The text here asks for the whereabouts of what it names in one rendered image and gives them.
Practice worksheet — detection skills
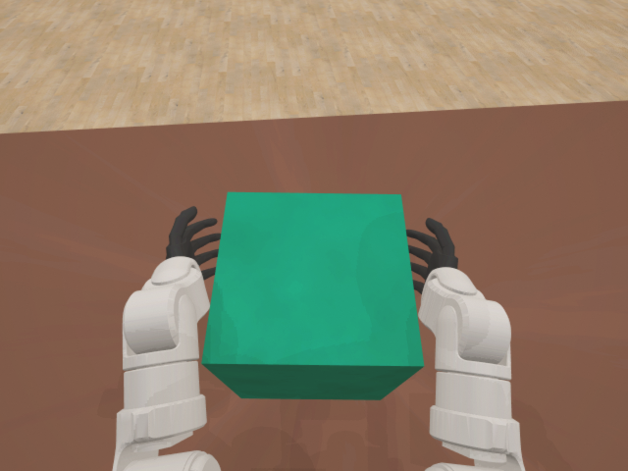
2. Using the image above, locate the carton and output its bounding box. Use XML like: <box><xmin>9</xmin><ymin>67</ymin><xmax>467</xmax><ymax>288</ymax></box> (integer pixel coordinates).
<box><xmin>201</xmin><ymin>192</ymin><xmax>424</xmax><ymax>400</ymax></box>

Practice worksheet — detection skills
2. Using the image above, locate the robot left forearm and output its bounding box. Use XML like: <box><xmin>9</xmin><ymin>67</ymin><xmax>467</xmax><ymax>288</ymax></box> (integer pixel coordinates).
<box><xmin>113</xmin><ymin>256</ymin><xmax>210</xmax><ymax>471</ymax></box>

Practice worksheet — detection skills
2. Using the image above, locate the robot right forearm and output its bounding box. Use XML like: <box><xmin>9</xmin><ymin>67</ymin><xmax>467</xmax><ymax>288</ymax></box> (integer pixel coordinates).
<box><xmin>418</xmin><ymin>267</ymin><xmax>525</xmax><ymax>471</ymax></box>

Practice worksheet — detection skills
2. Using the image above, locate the left robot upper arm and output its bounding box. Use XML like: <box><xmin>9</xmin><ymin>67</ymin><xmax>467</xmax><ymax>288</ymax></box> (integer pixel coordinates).
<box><xmin>124</xmin><ymin>450</ymin><xmax>221</xmax><ymax>471</ymax></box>

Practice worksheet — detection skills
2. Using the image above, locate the right robot hand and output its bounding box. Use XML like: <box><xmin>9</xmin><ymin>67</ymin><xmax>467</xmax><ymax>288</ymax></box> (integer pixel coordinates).
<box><xmin>406</xmin><ymin>218</ymin><xmax>458</xmax><ymax>294</ymax></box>

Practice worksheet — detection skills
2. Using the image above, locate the left robot hand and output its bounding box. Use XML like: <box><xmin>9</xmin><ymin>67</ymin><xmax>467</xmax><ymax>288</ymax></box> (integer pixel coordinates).
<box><xmin>166</xmin><ymin>206</ymin><xmax>221</xmax><ymax>280</ymax></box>

